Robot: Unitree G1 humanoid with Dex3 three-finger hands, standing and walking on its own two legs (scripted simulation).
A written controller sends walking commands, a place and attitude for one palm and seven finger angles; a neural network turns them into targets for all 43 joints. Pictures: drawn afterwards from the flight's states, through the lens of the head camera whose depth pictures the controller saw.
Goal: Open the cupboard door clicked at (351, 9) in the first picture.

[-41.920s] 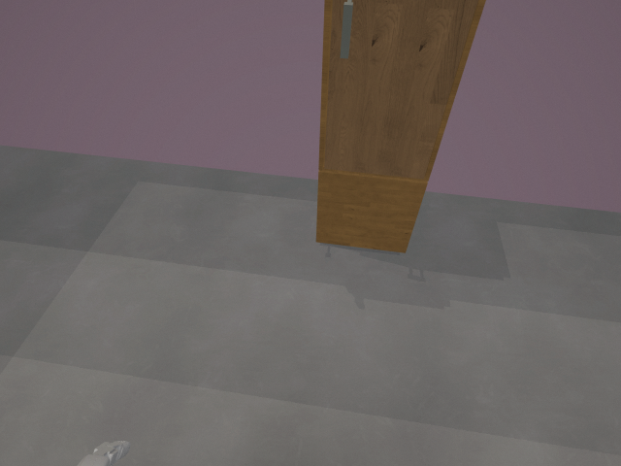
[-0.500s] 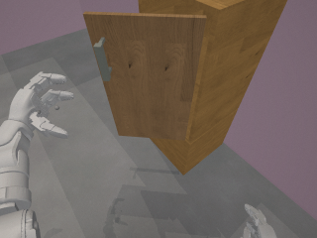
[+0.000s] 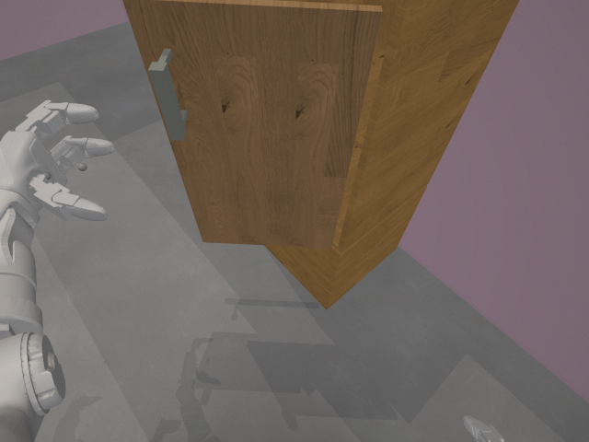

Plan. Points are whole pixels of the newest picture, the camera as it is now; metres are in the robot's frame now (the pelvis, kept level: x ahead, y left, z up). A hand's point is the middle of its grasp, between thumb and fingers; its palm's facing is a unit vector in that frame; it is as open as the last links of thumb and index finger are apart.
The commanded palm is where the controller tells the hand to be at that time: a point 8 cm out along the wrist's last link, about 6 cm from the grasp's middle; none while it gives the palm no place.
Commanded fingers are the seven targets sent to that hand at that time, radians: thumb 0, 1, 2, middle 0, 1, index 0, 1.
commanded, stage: move the hooked fingers beside the handle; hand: left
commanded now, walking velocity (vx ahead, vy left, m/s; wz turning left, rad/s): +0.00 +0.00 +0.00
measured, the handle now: (172, 96) +0.58 +0.20 +0.13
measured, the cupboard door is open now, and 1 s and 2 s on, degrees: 46 46 46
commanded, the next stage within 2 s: none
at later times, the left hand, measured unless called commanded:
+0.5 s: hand (103, 127) +0.49 +0.27 +0.15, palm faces -0.04 -1.00 -0.01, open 14.0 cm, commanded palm +0.47 +0.33 +0.14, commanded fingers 0.00 -0.50 0.30 -0.30 -1.20 -0.30 -1.20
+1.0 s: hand (125, 108) +0.54 +0.26 +0.14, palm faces -0.06 -1.00 +0.01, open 14.0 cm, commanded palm +0.52 +0.32 +0.13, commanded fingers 0.00 -0.50 0.30 -0.30 -1.20 -0.30 -1.20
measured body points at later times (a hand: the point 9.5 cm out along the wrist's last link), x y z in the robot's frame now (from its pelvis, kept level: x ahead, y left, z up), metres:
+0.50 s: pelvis +0.01 +0.01 -0.01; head +0.09 +0.02 +0.44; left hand +0.48 +0.32 +0.15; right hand +0.02 -0.27 -0.11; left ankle -0.04 +0.09 -0.73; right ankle +0.04 -0.11 -0.73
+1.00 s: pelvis +0.02 +0.01 -0.01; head +0.15 +0.03 +0.42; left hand +0.54 +0.32 +0.14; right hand -0.03 -0.26 -0.11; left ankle -0.04 +0.09 -0.73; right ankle +0.04 -0.11 -0.73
